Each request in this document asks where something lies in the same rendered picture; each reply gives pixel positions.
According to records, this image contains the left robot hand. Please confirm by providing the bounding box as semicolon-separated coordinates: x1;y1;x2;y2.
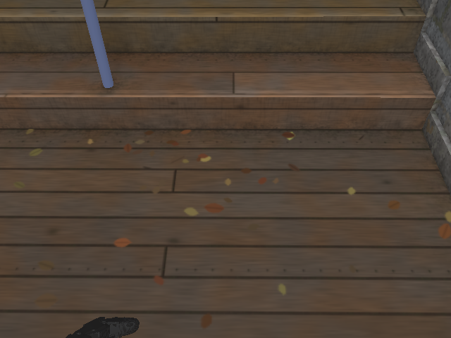
66;317;140;338

